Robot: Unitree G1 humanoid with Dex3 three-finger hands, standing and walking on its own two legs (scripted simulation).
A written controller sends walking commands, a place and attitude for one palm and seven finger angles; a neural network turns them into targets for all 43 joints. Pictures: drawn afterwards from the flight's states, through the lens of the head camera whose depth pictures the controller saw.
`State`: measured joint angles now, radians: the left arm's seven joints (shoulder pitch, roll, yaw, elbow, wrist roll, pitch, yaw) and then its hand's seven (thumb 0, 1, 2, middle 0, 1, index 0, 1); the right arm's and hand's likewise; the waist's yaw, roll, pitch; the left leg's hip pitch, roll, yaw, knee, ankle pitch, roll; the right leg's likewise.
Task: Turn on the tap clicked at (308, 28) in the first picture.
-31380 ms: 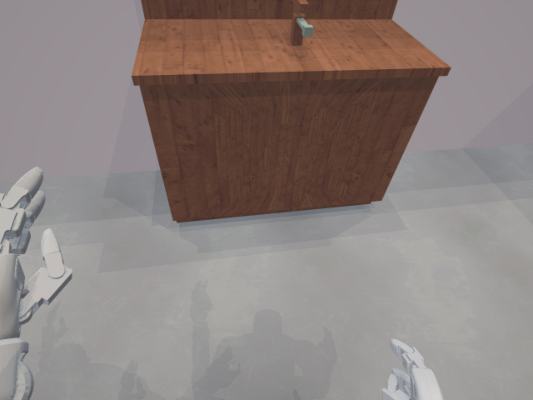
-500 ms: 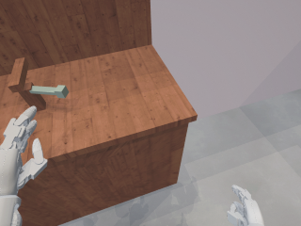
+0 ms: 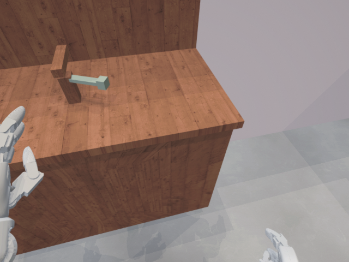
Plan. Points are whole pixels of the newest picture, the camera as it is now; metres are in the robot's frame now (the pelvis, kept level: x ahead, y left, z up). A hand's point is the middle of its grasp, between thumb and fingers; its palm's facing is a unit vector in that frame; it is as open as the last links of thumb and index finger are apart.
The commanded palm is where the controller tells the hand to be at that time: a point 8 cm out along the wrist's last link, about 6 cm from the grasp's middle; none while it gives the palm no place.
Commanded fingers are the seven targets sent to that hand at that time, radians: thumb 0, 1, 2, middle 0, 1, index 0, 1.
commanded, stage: step back with the hand held close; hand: left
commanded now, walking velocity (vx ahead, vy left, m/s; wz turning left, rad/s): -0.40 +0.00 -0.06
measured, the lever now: (102, 82) +0.55 +0.25 +0.11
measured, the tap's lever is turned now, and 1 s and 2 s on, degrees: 64 64 64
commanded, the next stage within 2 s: stop stepping back and stand still in 0.52 s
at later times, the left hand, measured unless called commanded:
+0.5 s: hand out of the picture +0.13 +0.28 +0.18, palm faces +0.44 -0.81 -0.38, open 7.4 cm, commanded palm +0.07 +0.30 +0.18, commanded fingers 0.00 0.90 0.90 -0.20 -0.30 -0.20 -0.30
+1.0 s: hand out of the picture +0.01 +0.28 +0.17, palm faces +0.23 -0.90 -0.36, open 7.4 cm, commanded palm -0.01 +0.32 +0.18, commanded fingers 0.00 0.90 0.90 -0.20 -0.30 -0.20 -0.30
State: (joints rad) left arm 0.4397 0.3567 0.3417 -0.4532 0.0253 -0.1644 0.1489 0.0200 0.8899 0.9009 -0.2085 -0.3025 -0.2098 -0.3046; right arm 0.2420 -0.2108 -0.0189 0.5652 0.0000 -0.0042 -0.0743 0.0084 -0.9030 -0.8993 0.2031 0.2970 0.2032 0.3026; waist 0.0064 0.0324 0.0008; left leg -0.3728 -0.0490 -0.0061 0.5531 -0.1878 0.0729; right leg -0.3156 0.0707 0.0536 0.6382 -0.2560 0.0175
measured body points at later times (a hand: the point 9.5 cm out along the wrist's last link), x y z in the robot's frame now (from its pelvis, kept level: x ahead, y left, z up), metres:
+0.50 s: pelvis -0.08 +0.02 +0.01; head -0.07 +0.04 +0.46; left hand +0.10 +0.32 +0.20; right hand +0.09 -0.21 -0.07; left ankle +0.07 +0.08 -0.73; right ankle -0.22 -0.10 -0.68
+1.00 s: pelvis -0.21 +0.07 +0.01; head -0.23 +0.10 +0.45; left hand -0.01 +0.32 +0.19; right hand -0.09 -0.20 -0.06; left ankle -0.12 +0.14 -0.67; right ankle -0.20 -0.03 -0.73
